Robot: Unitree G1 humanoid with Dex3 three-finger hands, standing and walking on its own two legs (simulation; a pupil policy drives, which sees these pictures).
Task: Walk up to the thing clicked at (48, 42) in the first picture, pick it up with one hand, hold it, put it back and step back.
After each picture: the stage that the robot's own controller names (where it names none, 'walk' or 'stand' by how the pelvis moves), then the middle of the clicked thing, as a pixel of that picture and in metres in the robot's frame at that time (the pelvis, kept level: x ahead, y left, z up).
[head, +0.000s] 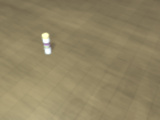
stand; (46, 44) +1.36 +0.42 -0.65
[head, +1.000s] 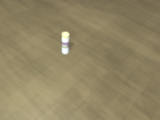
walk; (65, 43) +1.26 +0.22 -0.63
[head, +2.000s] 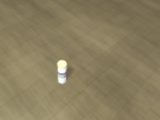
walk; (62, 72) +0.82 +0.19 -0.63
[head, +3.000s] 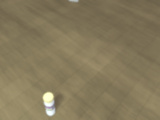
walk; (49, 104) +0.57 +0.22 -0.64
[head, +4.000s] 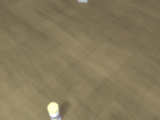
stand; (54, 114) +0.49 +0.20 -0.64
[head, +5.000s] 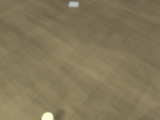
stand; out of the picture +0.43 +0.23 -0.65
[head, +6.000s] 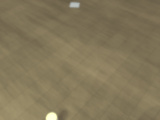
stand; out of the picture +0.43 +0.22 -0.65
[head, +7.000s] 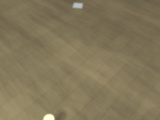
stand; out of the picture +0.42 +0.22 -0.65
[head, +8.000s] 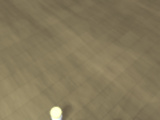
stand; (57, 118) +0.43 +0.16 -0.65
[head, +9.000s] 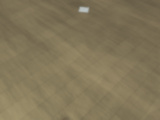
stand; out of the picture +0.40 +0.20 -0.66
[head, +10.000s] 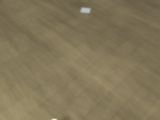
stand; out of the picture +0.41 +0.19 -0.66
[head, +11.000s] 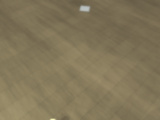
stand; out of the picture +0.40 +0.19 -0.66
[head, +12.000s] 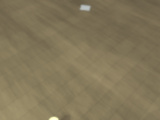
go down; out of the picture +0.42 +0.19 -0.66
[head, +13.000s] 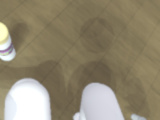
go down; (2, 44) +0.46 +0.29 -0.26
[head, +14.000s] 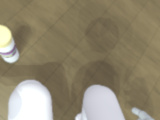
close in; (6, 47) +0.45 +0.30 -0.27
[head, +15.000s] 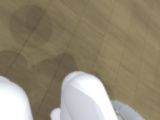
close in; out of the picture +0.41 +0.35 -0.16
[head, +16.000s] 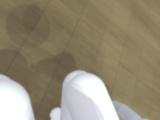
lift; out of the picture +0.39 +0.33 -0.16
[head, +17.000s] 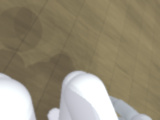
lift; out of the picture +0.37 +0.33 -0.16
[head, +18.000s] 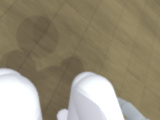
lift; out of the picture +0.30 +0.37 -0.15
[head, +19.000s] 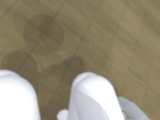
lift; out of the picture +0.32 +0.39 -0.14
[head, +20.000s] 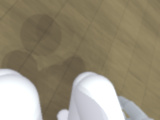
lift; out of the picture +0.31 +0.40 -0.15
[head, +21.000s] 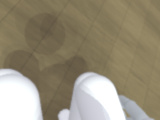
lift; out of the picture +0.31 +0.40 -0.14
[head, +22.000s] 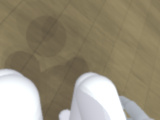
lift; out of the picture +0.31 +0.41 -0.14
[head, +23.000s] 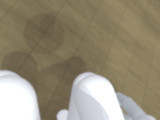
lift; out of the picture +0.32 +0.37 -0.15
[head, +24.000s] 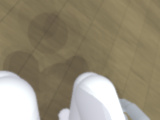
lift; out of the picture +0.33 +0.41 -0.13
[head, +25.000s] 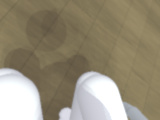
lift; out of the picture +0.29 +0.40 -0.16
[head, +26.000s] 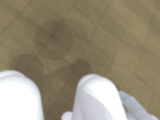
lift; out of the picture +0.31 +0.38 -0.15
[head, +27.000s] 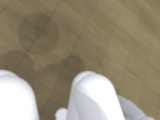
lift; out of the picture +0.32 +0.41 -0.15
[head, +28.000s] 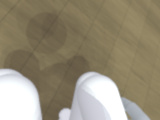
lift; out of the picture +0.30 +0.42 -0.15
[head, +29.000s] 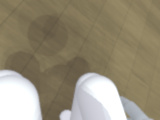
lift; out of the picture +0.31 +0.40 -0.16
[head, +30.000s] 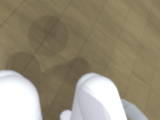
lift; out of the picture +0.32 +0.41 -0.15
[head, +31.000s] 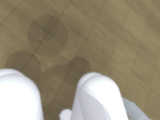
lift; out of the picture +0.31 +0.42 -0.15
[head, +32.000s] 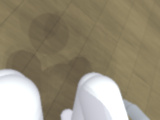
lift; out of the picture +0.31 +0.42 -0.15
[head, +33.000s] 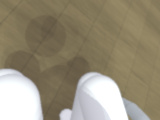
lift; out of the picture +0.30 +0.43 -0.15
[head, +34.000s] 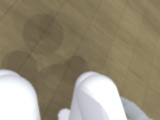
lift; out of the picture +0.31 +0.43 -0.15
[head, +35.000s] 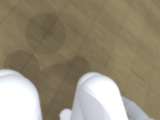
lift; out of the picture +0.31 +0.43 -0.15
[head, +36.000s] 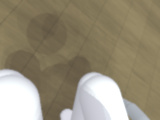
lift; out of the picture +0.31 +0.43 -0.15
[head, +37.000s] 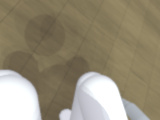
lift; out of the picture +0.31 +0.43 -0.15
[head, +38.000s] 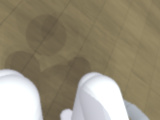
lift; out of the picture +0.31 +0.43 -0.15
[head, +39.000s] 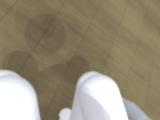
lift; out of the picture +0.31 +0.43 -0.15
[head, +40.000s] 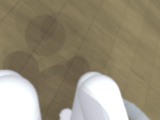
lift; out of the picture +0.31 +0.42 -0.15
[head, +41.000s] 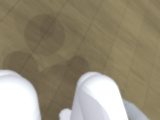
lift; out of the picture +0.31 +0.43 -0.15
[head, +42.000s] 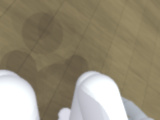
lift; out of the picture +0.31 +0.44 -0.15
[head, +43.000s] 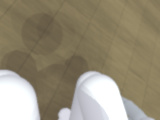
lift; out of the picture +0.31 +0.43 -0.15
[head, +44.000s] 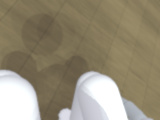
lift; out of the picture +0.31 +0.43 -0.15
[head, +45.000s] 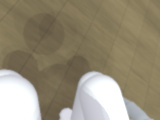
lift; out of the picture +0.31 +0.43 -0.15
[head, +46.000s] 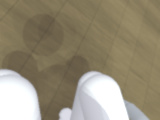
lift; out of the picture +0.31 +0.43 -0.15
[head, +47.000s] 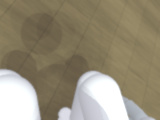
lift; out of the picture +0.31 +0.43 -0.15
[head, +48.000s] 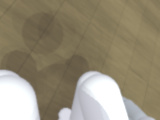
lift; out of the picture +0.31 +0.44 -0.15
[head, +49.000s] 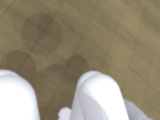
lift; out of the picture +0.31 +0.44 -0.15
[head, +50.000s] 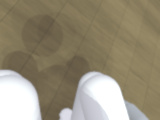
lift; out of the picture +0.31 +0.44 -0.15
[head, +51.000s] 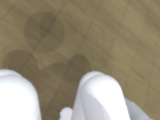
lift; out of the picture +0.31 +0.44 -0.15
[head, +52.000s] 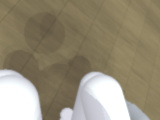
lift; out of the picture +0.31 +0.44 -0.15
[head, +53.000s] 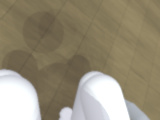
lift; out of the picture +0.31 +0.44 -0.15
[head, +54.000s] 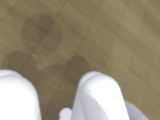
lift; out of the picture +0.31 +0.44 -0.15
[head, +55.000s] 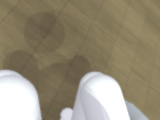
lift; out of the picture +0.31 +0.44 -0.15
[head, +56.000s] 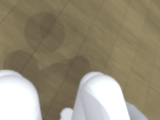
lift; out of the picture +0.31 +0.44 -0.15
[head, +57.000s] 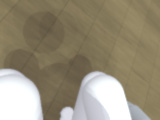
lift; out of the picture +0.31 +0.45 -0.15
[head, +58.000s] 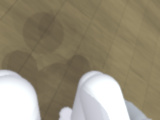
lift; out of the picture +0.31 +0.44 -0.15
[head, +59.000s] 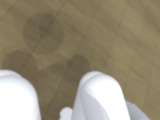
lift; out of the picture +0.32 +0.44 -0.15
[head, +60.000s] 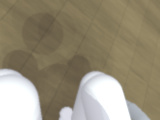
lift; out of the picture +0.32 +0.45 -0.15
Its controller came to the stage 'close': yes
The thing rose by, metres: 0.03
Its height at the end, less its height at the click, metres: +0.00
